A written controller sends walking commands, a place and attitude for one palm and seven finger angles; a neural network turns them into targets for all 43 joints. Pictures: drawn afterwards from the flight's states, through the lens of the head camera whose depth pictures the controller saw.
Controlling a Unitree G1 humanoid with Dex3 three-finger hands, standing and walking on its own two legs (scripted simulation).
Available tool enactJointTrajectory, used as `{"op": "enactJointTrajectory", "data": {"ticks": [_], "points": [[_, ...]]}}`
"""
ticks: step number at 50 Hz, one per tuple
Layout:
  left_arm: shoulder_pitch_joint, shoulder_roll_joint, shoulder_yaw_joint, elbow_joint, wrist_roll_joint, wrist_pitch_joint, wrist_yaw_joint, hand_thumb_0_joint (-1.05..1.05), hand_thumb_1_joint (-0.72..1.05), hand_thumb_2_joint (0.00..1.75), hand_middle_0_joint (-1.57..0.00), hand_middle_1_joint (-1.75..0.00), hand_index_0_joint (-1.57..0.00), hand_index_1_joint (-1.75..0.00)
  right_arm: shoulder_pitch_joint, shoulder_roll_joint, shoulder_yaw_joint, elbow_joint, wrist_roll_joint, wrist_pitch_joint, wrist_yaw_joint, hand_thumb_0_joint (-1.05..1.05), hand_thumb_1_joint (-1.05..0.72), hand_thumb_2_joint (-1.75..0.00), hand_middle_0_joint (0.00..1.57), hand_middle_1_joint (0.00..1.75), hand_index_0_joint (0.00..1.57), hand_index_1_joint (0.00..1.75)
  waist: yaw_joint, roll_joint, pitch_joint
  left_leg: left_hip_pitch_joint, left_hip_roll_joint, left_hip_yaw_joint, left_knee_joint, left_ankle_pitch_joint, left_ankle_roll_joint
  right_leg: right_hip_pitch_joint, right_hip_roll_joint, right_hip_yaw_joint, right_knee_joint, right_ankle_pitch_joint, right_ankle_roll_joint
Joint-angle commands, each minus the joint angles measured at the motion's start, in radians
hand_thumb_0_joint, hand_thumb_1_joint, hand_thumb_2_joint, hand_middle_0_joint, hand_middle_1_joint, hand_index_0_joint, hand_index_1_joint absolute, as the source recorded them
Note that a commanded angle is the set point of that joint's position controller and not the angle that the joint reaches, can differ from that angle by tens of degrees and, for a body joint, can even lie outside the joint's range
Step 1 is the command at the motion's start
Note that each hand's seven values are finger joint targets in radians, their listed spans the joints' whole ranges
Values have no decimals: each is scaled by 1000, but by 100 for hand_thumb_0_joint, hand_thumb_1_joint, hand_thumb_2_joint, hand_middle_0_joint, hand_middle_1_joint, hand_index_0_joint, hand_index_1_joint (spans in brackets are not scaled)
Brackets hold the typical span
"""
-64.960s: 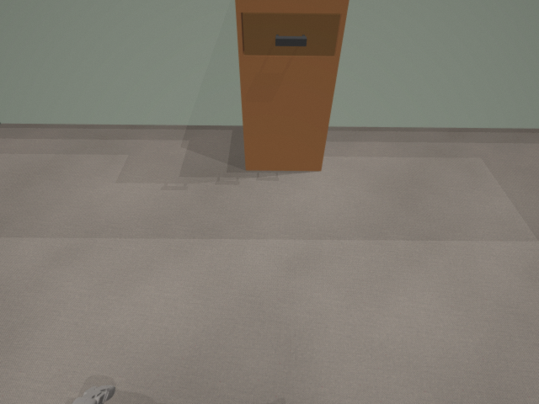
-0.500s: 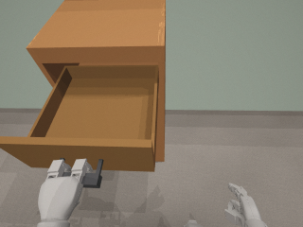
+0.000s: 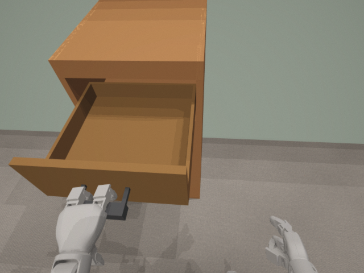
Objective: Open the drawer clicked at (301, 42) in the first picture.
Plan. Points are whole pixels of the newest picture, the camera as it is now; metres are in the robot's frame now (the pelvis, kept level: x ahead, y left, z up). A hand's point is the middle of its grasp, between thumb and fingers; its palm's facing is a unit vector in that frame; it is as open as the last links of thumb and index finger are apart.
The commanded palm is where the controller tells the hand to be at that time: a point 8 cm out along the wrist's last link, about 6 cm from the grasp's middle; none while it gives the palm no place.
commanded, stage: lift the hand off the handle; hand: left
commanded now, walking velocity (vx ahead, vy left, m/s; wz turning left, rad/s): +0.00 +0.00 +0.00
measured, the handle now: (101, 199) +0.26 +0.22 +0.00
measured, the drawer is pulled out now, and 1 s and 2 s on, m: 0.30 0.30 0.30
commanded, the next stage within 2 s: draw the hand back to the body in 1.58 s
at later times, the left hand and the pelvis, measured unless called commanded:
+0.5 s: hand (93, 218) +0.22 +0.22 +0.01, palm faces +0.07 -0.07 -1.00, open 13.6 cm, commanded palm +0.19 +0.22 +0.07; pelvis +0.00 +0.00 +0.00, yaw +0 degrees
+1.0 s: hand (86, 203) +0.22 +0.21 +0.09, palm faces +0.11 -0.10 -0.99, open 13.6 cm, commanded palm +0.19 +0.21 +0.14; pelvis +0.01 +0.00 +0.03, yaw +1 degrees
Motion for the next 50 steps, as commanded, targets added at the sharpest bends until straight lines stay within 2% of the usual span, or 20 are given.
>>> {"op": "enactJointTrajectory", "data": {"ticks": [1, 2, 6, 10, 12, 13, 17, 18, 22, 24, 29, 32, 33, 38, 43, 44, 47, 48, 49, 50], "points": [[-31, 109, 81, -172, -1, -3, 46, 0, -50, 30, -30, -120, -30, -120, -105, -96, -46, -142, 1, -51, 0, 0, -90, -90, 20, 30, 20, 30, 6, -49, -181, 5, -77, -14, -105, 242, 27, 193, 48, 0, -122, 190, -38], [-39, 128, 95, -163, 4, 0, 50, 0, -50, 30, -30, -120, -30, -120, -109, -97, -44, -142, -1, -49, -2, 0, -90, -90, 20, 30, 20, 30, 5, -50, -174, 2, -76, -16, -107, 243, 25, 191, 50, 0, -123, 188, -40], [-106, 99, 56, -160, 19, 6, 59, 0, -50, 30, -30, -120, -30, -120, -108, -97, -47, -136, -3, -50, 0, 0, -90, -90, 20, 30, 20, 30, -5, -45, -178, 1, -76, -17, -101, 229, 27, 168, 46, -6, -118, 163, -39], [-158, 123, 78, -131, 18, 17, 63, 0, -50, 30, -30, -120, -30, -120, -112, -99, -46, -129, 0, -48, -10, 0, -90, -90, 20, 30, 20, 30, -7, -76, -185, -10, -78, -19, -104, 200, 30, 173, 45, -6, -123, 135, -35], [-206, 116, 63, -145, 20, 17, 64, 0, -50, 30, -30, -120, -30, -120, -111, -101, -48, -126, -3, -50, -14, 0, -90, -90, 20, 30, 20, 30, -13, -49, -200, 1, -77, -19, -105, 206, 29, 170, 44, -6, -123, 137, -37], [-190, 97, 48, -148, 15, 17, 64, 0, -50, 30, -30, -120, -30, -120, -108, -98, -48, -127, -3, -54, -12, 0, -90, -90, 20, 30, 20, 30, -8, -34, -208, 11, -76, -18, -107, 209, 30, 168, 43, -11, -120, 133, -38], [-180, 146, 86, -207, -1, 29, 58, 0, -50, 30, -30, -120, -30, -120, -113, -100, -48, -132, 0, -49, -17, 0, -90, -90, 20, 30, 20, 30, 4, -25, -245, 42, -78, -17, -123, 245, 28, 223, 43, -8, -134, 172, -39], [-161, 154, 95, -213, -4, 34, 56, 0, -50, 30, -30, -120, -30, -120, -114, -97, -45, -135, 1, -48, -19, 0, -90, -90, 20, 30, 20, 30, 12, -34, -240, 41, -78, -15, -130, 245, 30, 239, 42, -7, -138, 174, -37], [-221, 150, 80, -250, -22, 49, 34, 0, -50, 30, -30, -120, -30, -120, -129, -96, -39, -136, 7, -43, -25, 0, -90, -90, 20, 30, 20, 30, -4, -49, -191, 56, -73, -19, -161, 230, 32, 248, 41, -12, -171, 143, -34], [-178, 138, 71, -241, -30, 62, 15, 0, -50, 30, -30, -120, -30, -120, -132, -93, -37, -135, 13, -43, -23, 0, -90, -90, 20, 30, 20, 30, 4, -58, -178, 71, -72, -19, -179, 243, 33, 271, 41, -15, -183, 154, -33], [-198, 120, 27, -309, -43, 71, -38, 0, -50, 30, -30, -120, -30, -120, -142, -92, -32, -140, 16, -37, -15, 0, -90, -90, 20, 30, 20, 30, 7, -50, -159, 120, -70, -19, -222, 269, 33, 309, 41, -18, -216, 160, -31], [-147, 131, 34, -346, -45, 66, -64, 0, -50, 30, -30, -120, -30, -120, -152, -89, -27, -151, 18, -35, -7, 0, -90, -90, 20, 30, 20, 30, 26, -41, -144, 138, -68, -20, -247, 298, 31, 343, 43, -14, -232, 176, -35], [-168, 120, 14, -351, -42, 66, -72, 0, -50, 30, -30, -120, -30, -120, -152, -87, -22, -147, 15, -34, -5, 0, -90, -90, 20, 30, 20, 30, 19, -50, -127, 143, -68, -18, -251, 287, 34, 337, 40, -15, -238, 166, -31], [-182, 165, 55, -352, -25, 73, -96, 0, -50, 30, -30, -120, -30, -120, -162, -79, -13, -146, 17, -27, 1, 0, -90, -90, 20, 30, 20, 30, 38, -50, -102, 164, -70, -13, -286, 283, 33, 379, 42, 2, -272, 164, -31], [-206, 169, 50, -439, -53, 78, -133, 0, -50, 30, -30, -120, -30, -120, -176, -75, -11, -147, 22, -25, 4, 0, -90, -90, 20, 30, 20, 30, 42, -10, -124, 221, -68, -12, -319, 331, 34, 436, 40, -3, -297, 205, -30], [-238, 180, 56, -451, -60, 76, -141, 0, -50, 30, -30, -120, -30, -120, -177, -76, -13, -139, 22, -23, 3, 0, -90, -90, 20, 30, 20, 30, 35, -15, -118, 233, -69, -12, -324, 341, 36, 441, 40, -1, -308, 225, -29], [-206, 194, 72, -467, -65, 75, -164, 0, -50, 30, -30, -120, -30, -120, -185, -76, -8, -143, 22, -22, 6, 0, -90, -90, 20, 30, 20, 30, 42, -17, -106, 249, -66, -13, -341, 363, 35, 466, 42, 6, -328, 242, -28], [-189, 166, 46, -472, -70, 75, -174, 0, -50, 30, -30, -120, -30, -120, -183, -71, -2, -146, 21, -24, 9, 0, -90, -90, 20, 30, 20, 30, 43, -35, -102, 250, -67, -11, -340, 367, 40, 468, 35, -3, -327, 245, -24], [-219, 209, 83, -470, -79, 76, -180, 0, -50, 30, -30, -120, -30, -120, -186, -76, -7, -132, 26, -18, 8, 0, -90, -90, 20, 30, 20, 30, 41, -45, -90, 249, -65, -10, -355, 356, 37, 479, 37, 4, -343, 245, -23], [-216, 198, 69, -451, -75, 80, -190, 0, -50, 30, -30, -120, -30, -120, -191, -77, -3, -135, 21, -18, 7, 0, -90, -90, 20, 30, 20, 30, 44, -54, -63, 242, -68, -9, -360, 344, 40, 476, 33, 1, -351, 233, -19]]}}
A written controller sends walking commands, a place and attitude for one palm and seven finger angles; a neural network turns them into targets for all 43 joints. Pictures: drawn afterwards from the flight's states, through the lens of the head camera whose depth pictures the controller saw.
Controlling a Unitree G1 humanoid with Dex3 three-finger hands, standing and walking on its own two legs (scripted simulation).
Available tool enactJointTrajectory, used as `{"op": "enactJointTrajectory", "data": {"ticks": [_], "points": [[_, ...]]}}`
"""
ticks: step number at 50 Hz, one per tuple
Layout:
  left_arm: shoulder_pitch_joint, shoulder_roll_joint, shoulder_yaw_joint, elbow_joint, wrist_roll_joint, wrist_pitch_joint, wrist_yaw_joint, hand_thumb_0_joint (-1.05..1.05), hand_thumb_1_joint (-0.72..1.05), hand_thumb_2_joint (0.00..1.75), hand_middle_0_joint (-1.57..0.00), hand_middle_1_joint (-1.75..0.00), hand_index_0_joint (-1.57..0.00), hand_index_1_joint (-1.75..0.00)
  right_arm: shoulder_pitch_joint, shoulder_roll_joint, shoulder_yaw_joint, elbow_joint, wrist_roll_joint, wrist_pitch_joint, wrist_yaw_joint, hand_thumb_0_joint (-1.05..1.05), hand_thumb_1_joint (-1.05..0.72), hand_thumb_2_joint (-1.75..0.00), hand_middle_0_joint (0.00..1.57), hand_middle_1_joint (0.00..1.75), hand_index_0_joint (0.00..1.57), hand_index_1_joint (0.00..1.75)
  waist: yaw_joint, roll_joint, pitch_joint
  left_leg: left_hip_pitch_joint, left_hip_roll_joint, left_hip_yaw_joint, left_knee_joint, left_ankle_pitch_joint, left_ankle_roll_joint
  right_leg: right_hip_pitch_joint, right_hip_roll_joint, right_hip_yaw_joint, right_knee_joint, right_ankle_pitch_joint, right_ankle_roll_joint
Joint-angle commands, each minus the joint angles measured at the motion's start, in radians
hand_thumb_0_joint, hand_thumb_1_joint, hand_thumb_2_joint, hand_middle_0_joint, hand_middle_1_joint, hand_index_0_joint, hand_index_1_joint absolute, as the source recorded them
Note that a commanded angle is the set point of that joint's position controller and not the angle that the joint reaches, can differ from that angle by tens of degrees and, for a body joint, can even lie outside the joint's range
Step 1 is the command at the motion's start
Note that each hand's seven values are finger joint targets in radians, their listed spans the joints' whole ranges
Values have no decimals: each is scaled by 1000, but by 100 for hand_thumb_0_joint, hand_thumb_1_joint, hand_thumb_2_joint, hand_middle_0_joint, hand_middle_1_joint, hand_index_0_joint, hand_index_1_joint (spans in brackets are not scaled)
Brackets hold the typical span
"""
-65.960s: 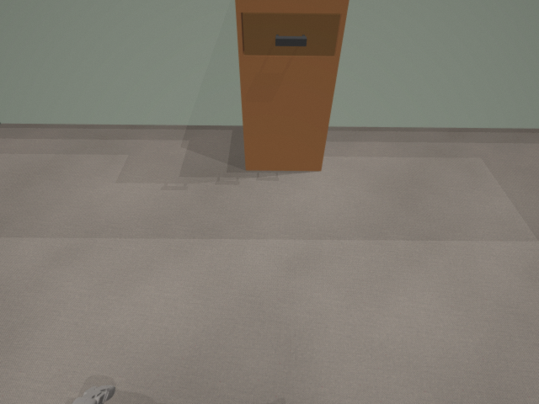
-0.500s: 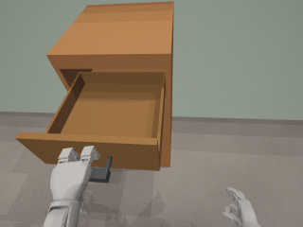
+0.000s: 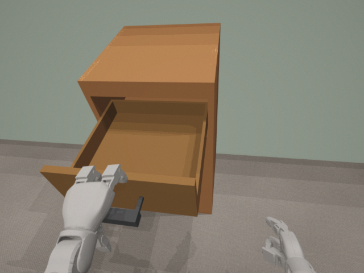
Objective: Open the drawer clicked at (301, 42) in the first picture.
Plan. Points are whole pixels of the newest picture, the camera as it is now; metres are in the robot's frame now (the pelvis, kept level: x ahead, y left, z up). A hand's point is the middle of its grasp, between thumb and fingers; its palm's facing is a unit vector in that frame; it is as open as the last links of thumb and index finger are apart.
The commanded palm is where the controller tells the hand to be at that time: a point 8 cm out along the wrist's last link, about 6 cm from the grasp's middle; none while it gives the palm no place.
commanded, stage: lift the hand off the handle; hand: left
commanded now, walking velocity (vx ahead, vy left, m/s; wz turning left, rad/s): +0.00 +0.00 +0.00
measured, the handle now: (117, 206) +0.26 +0.22 -0.02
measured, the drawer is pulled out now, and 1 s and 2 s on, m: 0.30 0.30 0.30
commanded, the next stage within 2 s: draw the hand back to the body in 0.58 s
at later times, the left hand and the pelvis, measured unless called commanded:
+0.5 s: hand (86, 185) +0.23 +0.22 +0.13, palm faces +0.15 -0.09 -0.98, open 13.8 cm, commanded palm +0.19 +0.22 +0.18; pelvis +0.00 +0.01 +0.01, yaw +0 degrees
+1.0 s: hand (69, 193) +0.21 +0.25 +0.13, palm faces +0.10 -0.09 -0.99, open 13.8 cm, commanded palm +0.17 +0.24 +0.18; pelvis +0.00 +0.01 +0.01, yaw +0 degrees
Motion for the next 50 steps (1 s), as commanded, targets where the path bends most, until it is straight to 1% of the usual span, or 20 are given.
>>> {"op": "enactJointTrajectory", "data": {"ticks": [1, 6, 7, 8, 11, 13, 14, 16, 22, 23, 27, 28, 29, 32, 33, 37, 38, 42, 45, 50], "points": [[-174, 161, 135, -227, 0, -1, 13, 0, -50, 30, -30, -120, -30, -120, -170, -78, -25, -152, 4, -45, -2, 0, -90, -90, 20, 30, 20, 30, -5, -110, -136, -32, -57, 2, -113, 236, 42, 205, 36, 19, -129, 148, -19], [-174, 186, 147, -251, -24, 23, -44, 0, -50, 30, -30, -120, -30, -120, -184, -84, -19, -152, 16, -35, 2, 0, -90, -90, 20, 30, 20, 30, 3, -103, -137, 0, -54, 6, -148, 270, 43, 261, 33, 17, -155, 185, -17], [-161, 196, 160, -279, -35, 30, -56, 0, -50, 30, -30, -120, -30, -120, -206, -90, -16, -163, 23, -33, 3, 0, -90, -90, 20, 30, 20, 30, 7, -58, -144, 14, -49, 1, -152, 281, 40, 274, 34, 32, -160, 194, -21], [-160, 162, 123, -300, -37, 28, -69, 0, -50, 30, -30, -120, -30, -120, -186, -83, -8, -165, 16, -36, 8, 0, -90, -90, 20, 30, 20, 30, 7, -76, -171, 15, -53, 4, -150, 303, 46, 294, 22, 14, -150, 213, -18], [-143, 226, 184, -316, -54, 21, -89, 0, -50, 30, -30, -120, -30, -120, -191, -94, -12, -160, 21, -30, 4, 0, -90, -90, 20, 30, 20, 30, 9, -94, -133, 24, -48, 6, -169, 313, 43, 301, 29, 17, -172, 238, -13], [-134, 180, 148, -355, -62, 24, -102, 0, -50, 30, -30, -120, -30, -120, -191, -89, -1, -173, 20, -31, 10, 0, -90, -90, 20, 30, 20, 30, 8, -86, -149, 32, -45, 4, -169, 325, 47, 309, 21, 9, -173, 232, -13], [-168, 232, 192, -338, -73, 21, -106, 0, -50, 30, -30, -120, -30, -120, -196, -95, -11, -153, 26, -24, 7, 0, -90, -90, 20, 30, 20, 30, -1, -82, -105, 36, -39, 2, -188, 311, 42, 299, 30, 17, -193, 221, -15], [-181, 217, 174, -354, -68, 19, -116, 0, -50, 30, -30, -120, -30, -120, -198, -98, -10, -161, 22, -23, 8, 0, -90, -90, 20, 30, 20, 30, 3, -86, -96, 43, -41, 2, -192, 305, 44, 292, 27, 11, -200, 208, -12], [-245, 275, 222, -394, -85, 35, -146, 0, -50, 30, -30, -120, -30, -120, -230, -107, -4, -166, 33, -16, 8, 0, -90, -90, 20, 30, 20, 30, 9, -27, -122, 69, -30, -13, -225, 320, 40, 340, 31, 15, -214, 212, -18], [-247, 243, 188, -402, -75, 34, -153, 0, -50, 30, -30, -120, -30, -120, -210, -97, 4, -166, 28, -20, 14, 0, -90, -90, 20, 30, 20, 30, 14, -48, -155, 71, -37, -6, -222, 344, 44, 356, 19, 0, -205, 218, -17], [-178, 237, 204, -346, -117, 55, -190, 0, -50, 30, -30, -120, -30, -120, -232, -105, -3, -163, 48, -8, 22, 0, -90, -90, 20, 30, 20, 30, 4, -64, -84, 59, -25, -9, -240, 340, 36, 343, 36, 4, -223, 229, -16], [-187, 190, 148, -346, -109, 58, -203, 0, -50, 30, -30, -120, -30, -120, -216, -100, 8, -165, 41, -8, 28, 0, -90, -90, 20, 30, 20, 30, 6, -68, -81, 54, -32, 2, -243, 342, 41, 347, 24, -11, -220, 221, -14], [-205, 232, 178, -322, -120, 58, -208, 0, -50, 30, -30, -120, -30, -120, -214, -104, -1, -148, 46, 2, 26, 0, -90, -90, 20, 30, 20, 30, -7, -77, -38, 46, -29, -1, -257, 318, 37, 336, 32, -5, -234, 208, -15], [-211, 272, 222, -347, -109, 55, -212, 0, -50, 30, -30, -120, -30, -120, -239, -115, 5, -171, 47, 3, 23, 0, -90, -90, 20, 30, 20, 30, 6, -82, -62, 36, -21, -5, -258, 277, 40, 346, 38, 5, -233, 170, -12], [-221, 234, 182, -371, -94, 45, -211, 0, -50, 30, -30, -120, -30, -120, -219, -106, 14, -181, 37, -3, 25, 0, -90, -90, 20, 30, 20, 30, 17, -80, -116, 46, -31, -1, -251, 307, 45, 374, 23, -5, -220, 186, -15], [-190, 329, 292, -407, -111, 6, -173, 0, -50, 30, -30, -120, -30, -120, -214, -120, 1, -176, 37, -13, 11, 0, -90, -90, 20, 30, 20, 30, 14, -33, -151, 67, -23, -7, -238, 310, 37, 379, 33, 19, -229, 219, -13], [-185, 278, 252, -403, -101, -3, -170, 0, -50, 30, -30, -120, -30, -120, -197, -106, 9, -176, 28, -18, 13, 0, -90, -90, 20, 30, 20, 30, 19, -57, -155, 64, -31, -3, -234, 326, 40, 374, 20, 2, -222, 212, -14], [-162, 326, 318, -384, -133, -17, -155, 0, -50, 30, -30, -120, -30, -120, -213, -119, -4, -164, 38, -23, 5, 0, -90, -90, 20, 30, 20, 30, 8, -30, -95, 65, -24, -11, -236, 304, 34, 339, 30, 21, -244, 202, -17], [-162, 276, 261, -348, -131, -13, -170, 0, -50, 30, -30, -120, -30, -120, -197, -115, -9, -148, 32, -17, 6, 0, -90, -90, 20, 30, 20, 30, 0, -51, -63, 57, -32, -3, -244, 309, 36, 322, 21, -1, -248, 193, -14], [-142, 310, 282, -348, -145, -10, -195, 0, -50, 30, -30, -120, -30, -120, -197, -125, -11, -155, 36, -17, -2, 0, -90, -90, 20, 30, 20, 30, 0, -66, -82, 59, -33, -3, -245, 291, 40, 334, 17, -3, -250, 179, -8]]}}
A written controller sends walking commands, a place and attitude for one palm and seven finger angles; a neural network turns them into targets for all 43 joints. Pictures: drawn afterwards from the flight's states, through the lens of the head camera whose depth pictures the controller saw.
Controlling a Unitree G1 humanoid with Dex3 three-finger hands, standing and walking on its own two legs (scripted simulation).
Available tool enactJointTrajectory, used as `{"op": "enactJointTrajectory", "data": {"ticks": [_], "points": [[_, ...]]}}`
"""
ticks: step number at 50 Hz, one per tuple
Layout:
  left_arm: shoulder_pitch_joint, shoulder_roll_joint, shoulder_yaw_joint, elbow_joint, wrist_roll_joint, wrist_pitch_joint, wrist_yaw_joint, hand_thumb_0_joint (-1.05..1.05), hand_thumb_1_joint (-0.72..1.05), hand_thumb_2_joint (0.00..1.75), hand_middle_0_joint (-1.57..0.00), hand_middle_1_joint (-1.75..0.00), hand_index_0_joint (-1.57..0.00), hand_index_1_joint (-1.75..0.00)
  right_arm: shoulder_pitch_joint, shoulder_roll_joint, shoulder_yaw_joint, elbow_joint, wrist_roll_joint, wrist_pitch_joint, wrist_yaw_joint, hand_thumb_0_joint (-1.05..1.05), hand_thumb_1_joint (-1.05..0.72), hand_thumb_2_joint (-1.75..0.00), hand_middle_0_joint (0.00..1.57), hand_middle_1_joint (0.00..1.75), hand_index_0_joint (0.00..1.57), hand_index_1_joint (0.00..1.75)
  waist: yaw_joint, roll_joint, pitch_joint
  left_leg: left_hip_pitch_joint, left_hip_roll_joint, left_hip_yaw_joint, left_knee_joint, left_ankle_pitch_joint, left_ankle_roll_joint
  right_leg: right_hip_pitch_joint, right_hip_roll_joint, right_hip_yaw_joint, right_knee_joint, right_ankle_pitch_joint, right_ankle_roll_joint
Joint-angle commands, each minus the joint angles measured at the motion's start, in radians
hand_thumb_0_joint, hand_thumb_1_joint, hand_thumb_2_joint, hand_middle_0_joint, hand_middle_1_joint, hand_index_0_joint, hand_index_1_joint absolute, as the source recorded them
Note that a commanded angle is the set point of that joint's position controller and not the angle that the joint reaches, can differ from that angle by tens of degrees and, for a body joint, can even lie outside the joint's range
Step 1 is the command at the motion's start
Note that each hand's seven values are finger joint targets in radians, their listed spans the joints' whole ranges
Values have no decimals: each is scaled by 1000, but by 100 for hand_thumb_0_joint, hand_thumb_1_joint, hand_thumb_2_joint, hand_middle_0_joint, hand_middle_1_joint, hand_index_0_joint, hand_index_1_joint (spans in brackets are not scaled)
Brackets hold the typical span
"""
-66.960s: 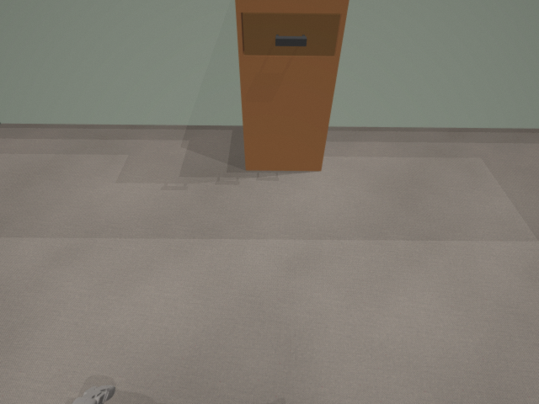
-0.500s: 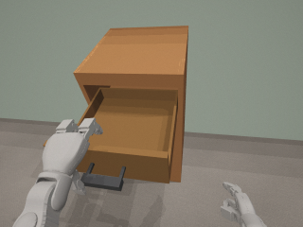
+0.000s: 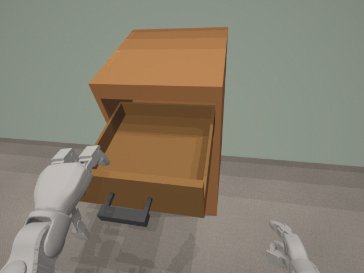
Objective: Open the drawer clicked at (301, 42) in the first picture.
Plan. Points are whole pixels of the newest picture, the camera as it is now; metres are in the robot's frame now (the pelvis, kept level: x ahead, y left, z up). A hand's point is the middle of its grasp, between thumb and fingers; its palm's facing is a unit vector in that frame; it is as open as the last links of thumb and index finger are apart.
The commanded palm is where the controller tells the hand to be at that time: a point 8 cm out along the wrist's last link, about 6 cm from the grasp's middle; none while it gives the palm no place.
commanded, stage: draw the hand back to the body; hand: left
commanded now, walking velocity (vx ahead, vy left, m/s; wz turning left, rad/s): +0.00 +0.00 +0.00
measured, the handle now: (127, 207) +0.26 +0.21 -0.04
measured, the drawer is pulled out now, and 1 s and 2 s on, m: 0.30 0.30 0.30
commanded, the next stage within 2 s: step back with the hand held close in 1.28 s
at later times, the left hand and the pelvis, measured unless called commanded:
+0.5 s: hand (89, 187) +0.21 +0.21 +0.14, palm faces +0.33 -0.85 -0.40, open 13.3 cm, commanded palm +0.16 +0.25 +0.17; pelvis +0.02 +0.00 +0.00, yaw +1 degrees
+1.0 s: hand (67, 181) +0.21 +0.25 +0.16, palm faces +0.42 -0.80 -0.43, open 9.3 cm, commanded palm +0.16 +0.28 +0.17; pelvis +0.03 +0.00 +0.00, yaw +1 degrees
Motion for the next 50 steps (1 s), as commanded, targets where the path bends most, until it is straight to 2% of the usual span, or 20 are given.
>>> {"op": "enactJointTrajectory", "data": {"ticks": [1, 2, 5, 7, 8, 12, 14, 15, 16, 17, 19, 21, 22, 23, 26, 28, 33, 41, 45, 50], "points": [[-139, 193, 134, -214, 4, -22, 25, 0, -50, 30, -30, -120, -30, -120, -185, -87, -37, -179, 0, -55, -10, 0, -90, -90, 20, 30, 20, 30, -3, -90, -173, -88, -25, 1, -66, 214, 27, 170, 19, 9, -44, 98, -23], [-114, 215, 165, -227, -13, -22, 27, 0, -50, 30, -30, -120, -30, -120, -209, -89, -32, -194, 9, -62, -13, 0, -90, -90, 20, 30, 20, 30, -4, -55, -162, -96, -16, -7, -64, 190, 24, 167, 24, 20, -44, 80, -26], [-75, 202, 166, -228, -13, -46, 34, 0, -50, 30, -30, -120, -30, -120, -176, -89, -36, -187, -3, -64, -16, 0, -90, -90, 20, 30, 20, 30, 3, -83, -170, -100, -23, -2, -61, 216, 25, 169, 16, 3, -38, 101, -22], [-69, 258, 232, -238, -23, -51, 47, 0, -50, 30, -30, -120, -30, -120, -192, -97, -34, -192, 6, -67, -19, 0, -90, -90, 20, 30, 20, 30, 0, -57, -155, -109, -13, -10, -57, 196, 19, 158, 24, 22, -40, 86, -26], [-57, 212, 197, -243, -11, -58, 48, 0, -50, 30, -30, -120, -30, -120, -165, -81, -28, -197, -5, -69, -15, 0, -90, -90, 20, 30, 20, 30, 10, -76, -173, -108, -18, -4, -52, 213, 23, 162, 13, 5, -30, 85, -26], [-12, 249, 249, -241, -38, -57, 60, 0, -50, 30, -30, -120, -30, -120, -190, -94, -38, -196, 10, -69, -17, 0, -90, -90, 20, 30, 20, 30, 1, -45, -136, -115, -12, -6, -51, 200, 15, 139, 22, 21, -39, 82, -27], [-1, 215, 211, -237, -37, -56, 57, 0, -50, 30, -30, -120, -30, -120, -170, -88, -44, -188, 3, -65, -15, 0, -90, -90, 20, 30, 20, 30, -5, -60, -140, -106, -15, -2, -55, 216, 17, 138, 17, 5, -39, 89, -26], [-39, -175, 157, -277, -763, -130, 43, 0, -47, 32, -30, -118, -30, -118, -112, -7, -40, -255, 18, -137, -36, 0, -90, -90, 20, 30, 20, 30, -101, -180, -70, -38, 10, -7, -46, 133, 47, 130, 39, -40, -34, 35, -26], [20, -61, 210, -232, -788, -174, 54, 0, -43, 33, -29, -115, -29, -115, -100, -36, -36, -230, 9, -188, -53, 0, -90, -90, 20, 30, 20, 30, -85, -229, -75, -38, 25, -13, -51, 86, 46, 122, 32, -37, -29, -18, -18], [62, -39, 241, -207, -794, -190, 61, 0, -40, 34, -29, -113, -29, -113, -118, -36, -28, -215, 8, -212, -59, 0, -90, -90, 20, 30, 20, 30, -79, -205, -36, -49, 23, -16, -58, 54, 42, 98, 38, -28, -38, -48, -19], [47, 18, 317, -354, -866, -234, 81, 0, -32, 37, -29, -109, -29, -109, -69, -44, -32, -216, -6, -240, -84, 0, -90, -90, 20, 30, 20, 30, -63, -137, -108, -33, 13, -8, -58, 137, 35, 157, 12, -29, -46, 9, -18], [55, 26, 339, -423, -876, -261, 99, 0, -26, 40, -28, -104, -28, -104, -42, -38, -29, -211, -19, -282, -89, 0, -90, -90, 20, 30, 20, 30, -51, -57, -163, -22, 6, 0, -53, 215, 25, 198, 5, -30, -25, 85, -19], [81, 56, 376, -415, -882, -262, 106, 0, -22, 42, -28, -102, -28, -102, -38, -43, -29, -195, -22, -294, -90, 0, -90, -90, 20, 30, 20, 30, -49, -14, -143, -25, 7, 4, -45, 232, 19, 192, 7, -25, -29, 107, -21], [105, -2, 340, -396, -887, -265, 102, 0, -18, 43, -28, -100, -28, -100, -25, -24, -23, -192, -23, -304, -88, 0, -90, -90, 20, 30, 20, 30, -53, -8, -118, -45, 5, 7, -48, 248, 16, 191, 2, -35, -26, 120, -22], [91, -13, 338, -390, -899, -273, 93, 0, -8, 48, -27, -93, -27, -93, -9, -31, -29, -182, -19, -320, -81, 0, -90, -90, 20, 30, 20, 30, -61, 9, -58, -63, 7, 5, -44, 273, 10, 174, 7, -33, -33, 145, -24], [113, -39, 327, -338, -904, -273, 85, 0, -1, 51, -26, -88, -26, -88, -9, -33, -32, -172, -19, -326, -78, 0, -90, -90, 20, 30, 20, 30, -64, -27, -13, -77, 12, 5, -44, 276, 11, 158, 10, -40, -42, 153, -21], [149, -47, 341, -305, -916, -281, 70, 0, 17, 58, -25, -77, -25, -77, -11, -41, -47, -170, -15, -325, -72, 0, -90, -90, 20, 30, 20, 30, -58, -109, -57, -65, 15, 7, -37, 306, 17, 175, 11, -38, -31, 190, -15], [187, 4, 402, -404, -914, -295, 79, 0, 44, 70, -23, -59, -23, -59, -3, -40, -56, -168, -15, -332, -71, 0, -90, -90, 20, 30, 20, 30, -54, -37, -169, -29, 12, 6, -10, 445, 8, 213, 8, -39, -5, 284, -15], [201, -15, 409, -322, -924, -278, 79, 0, 58, 76, -22, -50, -22, -50, -8, -35, -60, -158, -8, -318, -80, 0, -90, -90, 20, 30, 20, 30, -60, -96, -92, -53, 17, 12, -19, 374, 10, 170, 15, -43, -22, 243, -12], [192, -24, 412, -293, -925, -274, 79, 0, 76, 84, -21, -39, -21, -39, -13, -37, -60, -157, -6, -312, -81, 0, -90, -90, 20, 30, 20, 30, -58, -72, -75, -62, 14, 8, -33, 326, 9, 160, 14, -42, -28, 190, -14]]}}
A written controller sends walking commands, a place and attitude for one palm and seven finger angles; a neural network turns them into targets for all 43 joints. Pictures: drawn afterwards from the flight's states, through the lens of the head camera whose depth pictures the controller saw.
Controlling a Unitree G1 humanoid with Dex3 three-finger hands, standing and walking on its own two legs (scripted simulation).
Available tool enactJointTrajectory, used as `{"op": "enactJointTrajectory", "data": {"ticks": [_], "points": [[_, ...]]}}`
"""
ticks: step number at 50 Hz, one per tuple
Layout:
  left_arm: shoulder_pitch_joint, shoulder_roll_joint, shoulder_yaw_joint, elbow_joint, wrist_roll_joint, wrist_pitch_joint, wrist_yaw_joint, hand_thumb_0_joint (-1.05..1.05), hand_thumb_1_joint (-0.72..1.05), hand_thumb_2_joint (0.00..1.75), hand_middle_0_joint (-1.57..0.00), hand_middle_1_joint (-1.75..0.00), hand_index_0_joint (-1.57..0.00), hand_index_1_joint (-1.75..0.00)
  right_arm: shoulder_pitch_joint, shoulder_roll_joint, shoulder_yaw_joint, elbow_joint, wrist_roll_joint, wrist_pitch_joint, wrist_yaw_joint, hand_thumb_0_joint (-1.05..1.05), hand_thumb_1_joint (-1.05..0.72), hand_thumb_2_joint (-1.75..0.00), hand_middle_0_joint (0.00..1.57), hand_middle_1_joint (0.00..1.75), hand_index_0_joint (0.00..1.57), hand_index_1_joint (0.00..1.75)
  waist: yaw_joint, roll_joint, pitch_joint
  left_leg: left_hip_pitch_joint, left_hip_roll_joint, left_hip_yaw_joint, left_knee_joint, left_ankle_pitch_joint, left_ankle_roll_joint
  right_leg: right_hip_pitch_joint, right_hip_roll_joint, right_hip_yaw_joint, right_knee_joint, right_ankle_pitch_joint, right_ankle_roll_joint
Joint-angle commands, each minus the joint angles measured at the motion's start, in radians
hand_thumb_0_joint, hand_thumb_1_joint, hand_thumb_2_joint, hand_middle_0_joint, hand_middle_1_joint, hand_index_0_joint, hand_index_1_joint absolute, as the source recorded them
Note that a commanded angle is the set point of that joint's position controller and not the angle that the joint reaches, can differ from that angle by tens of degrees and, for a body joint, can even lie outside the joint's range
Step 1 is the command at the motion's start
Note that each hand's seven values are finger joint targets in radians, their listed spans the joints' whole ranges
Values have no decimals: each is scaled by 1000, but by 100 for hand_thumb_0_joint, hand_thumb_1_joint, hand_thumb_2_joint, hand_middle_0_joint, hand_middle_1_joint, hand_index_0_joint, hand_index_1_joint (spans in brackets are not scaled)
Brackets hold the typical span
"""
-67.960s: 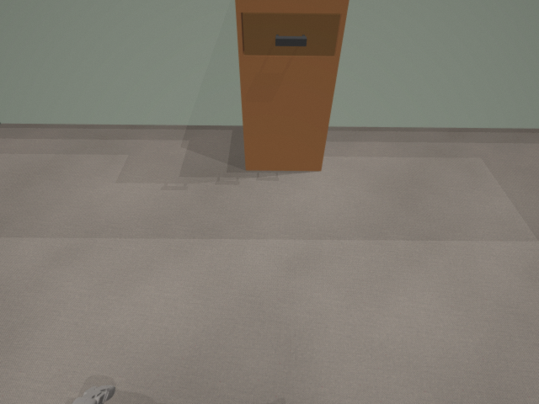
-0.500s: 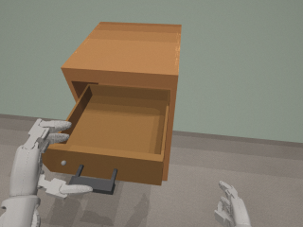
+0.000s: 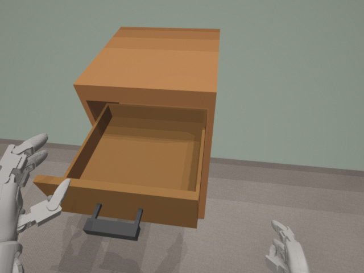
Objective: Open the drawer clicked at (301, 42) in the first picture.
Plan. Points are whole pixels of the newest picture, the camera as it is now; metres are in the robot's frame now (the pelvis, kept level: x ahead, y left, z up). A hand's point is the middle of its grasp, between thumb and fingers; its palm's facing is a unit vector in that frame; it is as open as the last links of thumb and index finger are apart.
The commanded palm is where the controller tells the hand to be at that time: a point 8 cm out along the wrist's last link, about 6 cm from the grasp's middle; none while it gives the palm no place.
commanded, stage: draw the hand back to the body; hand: left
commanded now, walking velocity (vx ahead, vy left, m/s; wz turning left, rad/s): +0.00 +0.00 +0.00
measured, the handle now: (115, 219) +0.23 +0.20 -0.04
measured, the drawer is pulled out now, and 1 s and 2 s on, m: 0.30 0.30 0.30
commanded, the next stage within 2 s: step back with the hand held close in 0.28 s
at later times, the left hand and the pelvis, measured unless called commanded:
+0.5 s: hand (43, 202) +0.18 +0.25 +0.16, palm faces +0.42 -0.79 -0.44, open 7.4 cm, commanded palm +0.11 +0.28 +0.17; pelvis -0.02 +0.00 +0.00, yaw +1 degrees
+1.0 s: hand (18, 263) +0.09 +0.23 +0.16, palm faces +0.45 -0.81 -0.38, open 7.4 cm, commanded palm +0.04 +0.27 +0.17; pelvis -0.09 -0.01 -0.02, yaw +1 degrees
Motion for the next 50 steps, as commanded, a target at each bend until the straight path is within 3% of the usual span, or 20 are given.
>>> {"op": "enactJointTrajectory", "data": {"ticks": [1, 7, 11, 13, 19, 20, 21, 22, 26, 27, 30, 32, 35, 42, 45, 46, 47, 48, 49, 50], "points": [[-74, 140, 99, -194, -4, -57, 16, 0, 80, 86, -21, -37, -21, -37, -120, -93, -35, -163, 3, -55, -5, 0, -90, -90, 20, 30, 20, 30, -6, -32, -95, -80, -5, 24, -56, 382, 15, 119, -1, -16, -26, 243, -18], [-92, 164, 108, -233, 5, -54, 21, 0, 90, 90, -20, -30, -20, -30, -121, -97, -32, -161, -1, -71, -1, 0, -90, -90, 20, 30, 20, 30, -3, 9, -119, -75, -9, 12, -51, 412, 9, 128, 2, -18, -19, 242, -23], [-78, 160, 113, -215, 0, -48, 22, 0, 90, 90, -20, -30, -20, -30, -117, -90, -28, -165, -1, -67, 0, 0, -90, -90, 20, 30, 20, 30, -1, -35, -102, -93, -9, 10, -58, 388, 9, 130, 2, -22, -20, 235, -22], [-70, 148, 110, -192, 0, -46, 22, 0, 90, 90, -20, -30, -20, -30, -119, -86, -26, -160, 0, -66, -2, 0, -90, -90, 20, 30, 20, 30, -2, 3, -70, -105, -7, 12, -61, 373, 4, 117, 2, -24, -23, 214, -25], [-72, 141, 101, -195, -2, -50, 21, 0, 90, 90, -20, -30, -20, -30, -120, -88, -28, -166, 1, -69, -1, 0, -90, -90, 20, 30, 20, 30, -2, -29, -76, -111, -7, 7, -66, 333, 9, 116, -2, -21, -24, 190, -24], [-131, 231, 224, -227, -9, -94, 22, 0, 90, 90, -20, -30, -20, -30, -82, -123, -33, -199, 7, -31, -1, 0, -90, -90, 20, 30, 20, 30, -57, -73, 8, -179, 6, 0, -34, 225, 33, 1, -43, 55, -65, 202, -18], [-76, 179, 173, -183, -1, -103, 14, 0, 90, 90, -20, -30, -20, -30, -94, -112, -33, -190, 4, -14, -2, 0, -90, -90, 20, 30, 20, 30, -62, -133, -15, -174, -1, -15, -10, 188, 38, -13, -63, 64, -76, 194, -21], [-90, 202, 185, -227, 4, -113, 14, 0, 90, 90, -20, -30, -20, -30, -112, -118, -35, -202, 2, -9, -5, 0, -90, -90, 20, 30, 20, 30, -62, -104, -18, -171, -10, -9, 0, 184, 40, -29, -75, 81, -82, 221, -29], [31, 140, 135, -223, 20, -119, 31, 0, 90, 90, -20, -30, -20, -30, -69, -130, -51, -232, -8, 16, -8, 0, -90, -90, 20, 30, 20, 30, -78, -55, -157, -177, 24, -42, 39, 378, 32, 50, -90, 69, 17, 346, -38], [45, 155, 145, -243, 20, -121, 37, 0, 90, 90, -20, -30, -20, -30, -79, -130, -55, -234, -9, 19, -10, 0, -90, -90, 20, 30, 20, 30, -77, -21, -180, -173, 27, -41, 47, 423, 27, 54, -98, 63, 33, 397, -41], [124, 162, 165, -247, 13, -124, 48, 0, 90, 90, -20, -30, -20, -30, -61, -115, -65, -264, 2, 39, -7, 0, -90, -90, 20, 30, 20, 30, -87, -108, -241, -203, 38, -52, 88, 463, 23, 82, -120, 69, 72, 467, -52], [138, 198, 198, -291, 9, -131, 57, 0, 90, 90, -20, -30, -20, -30, -62, -116, -73, -261, 3, 43, -9, 0, -90, -90, 20, 30, 20, 30, -89, -85, -256, -213, 38, -56, 112, 474, 16, 70, -136, 79, 88, 498, -69], [168, 200, 208, -334, 2, -146, 60, 0, 90, 90, -20, -30, -20, -30, -60, -111, -73, -278, 2, 39, -6, 0, -90, -90, 20, 30, 20, 30, -83, -65, -240, -257, 56, -90, 78, 463, 21, 46, -107, 52, 130, 418, -58], [132, 185, 194, -349, 14, -170, 85, 0, 90, 90, -20, -30, -20, -30, -43, -114, -70, -243, -33, -17, -13, 0, -90, -90, 20, 30, 20, 30, -74, 145, -131, -424, 164, -144, -52, 384, 69, -6, -11, 6, 284, -24, -18], [98, 152, 155, -307, 16, -177, 90, 0, 90, 90, -20, -30, -20, -30, -11, -122, -63, -220, -35, -40, -7, 0, -90, -90, 20, 30, 20, 30, -78, 131, -81, -486, 163, -140, -7, 253, 79, -3, -27, 39, 244, -52, -28], [84, 156, 148, -303, 17, -179, 91, 0, 90, 90, -20, -30, -20, -30, -5, -124, -60, -212, -31, -40, -5, 0, -90, -90, 20, 30, 20, 30, -82, 99, -71, -478, 143, -130, 48, 219, 73, -15, -52, 75, 183, 31, -42], [48, 166, 147, -308, 18, -174, 94, 0, 90, 90, -20, -30, -20, -30, 6, -129, -62, -204, -30, -35, -7, 0, -90, -90, 20, 30, 20, 30, -96, -11, -67, -451, 94, -108, 124, 171, 44, -60, -98, 161, 106, 176, -76], [23, 161, 135, -292, 11, -172, 86, 0, 90, 90, -20, -30, -20, -30, 6, -127, -64, -210, -21, -34, -1, 0, -90, -90, 20, 30, 20, 30, -100, -91, -92, -396, 28, -67, 207, 15, 26, -133, -174, 263, 6, 135, -104], [-1, 183, 149, -256, 4, -173, 74, 0, 90, 90, -20, -30, -20, -30, 5, -124, -65, -202, 1, -34, 12, 0, -90, -90, 20, 30, 20, 30, -93, -167, -88, -334, -31, -25, 299, -158, 20, -241, -245, 364, -113, -78, -128], [-8, 193, 151, -239, 3, -169, 72, 0, 90, 90, -20, -30, -20, -30, 13, -114, -61, -192, 7, -27, 17, 0, -90, -90, 20, 30, 20, 30, -89, -230, -83, -284, -51, -9, 391, -160, 20, -297, -294, 393, -191, -243, -149]]}}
